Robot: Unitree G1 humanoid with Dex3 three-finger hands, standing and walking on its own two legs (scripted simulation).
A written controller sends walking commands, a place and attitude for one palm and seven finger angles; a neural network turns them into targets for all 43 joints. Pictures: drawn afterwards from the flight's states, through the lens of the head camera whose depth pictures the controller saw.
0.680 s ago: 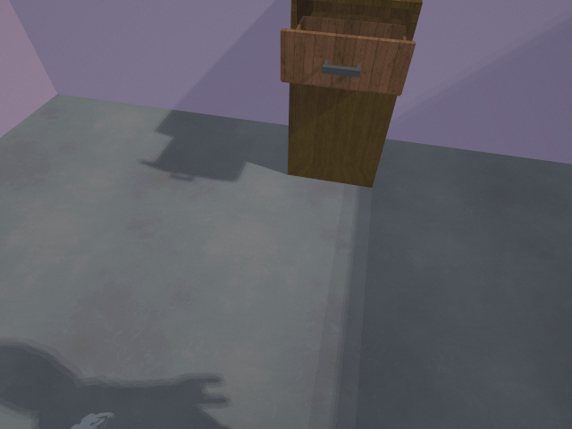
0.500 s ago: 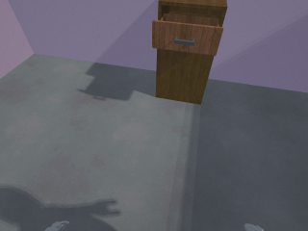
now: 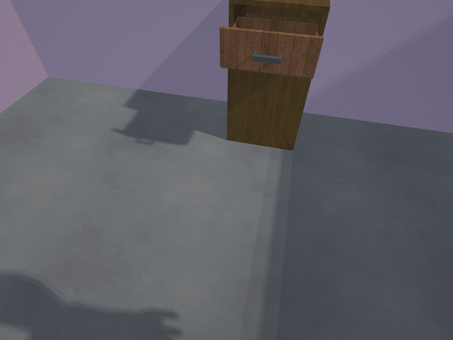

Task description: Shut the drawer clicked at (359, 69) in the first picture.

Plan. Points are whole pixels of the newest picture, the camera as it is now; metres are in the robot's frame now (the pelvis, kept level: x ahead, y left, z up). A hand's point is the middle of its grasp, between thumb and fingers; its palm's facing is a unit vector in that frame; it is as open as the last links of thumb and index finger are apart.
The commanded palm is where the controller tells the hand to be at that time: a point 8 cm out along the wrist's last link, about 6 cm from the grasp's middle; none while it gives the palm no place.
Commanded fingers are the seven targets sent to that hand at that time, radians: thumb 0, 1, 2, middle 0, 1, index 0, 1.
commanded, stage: stand and wait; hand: left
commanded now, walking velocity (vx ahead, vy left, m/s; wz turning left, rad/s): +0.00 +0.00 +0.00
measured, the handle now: (266, 56) +1.13 -0.09 -0.02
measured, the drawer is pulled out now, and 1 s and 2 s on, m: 0.28 0.28 0.28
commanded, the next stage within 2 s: look at it before walking up in 0.24 s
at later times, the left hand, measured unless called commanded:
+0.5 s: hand out of the picture +0.07 +0.25 -0.16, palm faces -0.03 -0.94 -0.33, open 7.4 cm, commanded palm none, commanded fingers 0.00 0.90 0.90 -0.20 -0.30 -0.20 -0.30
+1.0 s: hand out of the picture +0.07 +0.26 -0.16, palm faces -0.03 -0.94 -0.34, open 7.4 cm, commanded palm none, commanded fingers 0.00 0.90 0.90 -0.20 -0.30 -0.20 -0.30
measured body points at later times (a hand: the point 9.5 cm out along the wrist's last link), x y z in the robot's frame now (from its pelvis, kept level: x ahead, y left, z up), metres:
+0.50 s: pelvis -0.01 +0.00 +0.00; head -0.01 +0.00 +0.45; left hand +0.07 +0.29 -0.13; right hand +0.06 -0.29 -0.13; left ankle +0.00 +0.14 -0.74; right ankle -0.01 -0.10 -0.74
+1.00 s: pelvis +0.00 +0.01 +0.00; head +0.00 +0.01 +0.45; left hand +0.07 +0.31 -0.13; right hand +0.07 -0.29 -0.13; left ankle +0.00 +0.14 -0.74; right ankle -0.01 -0.10 -0.74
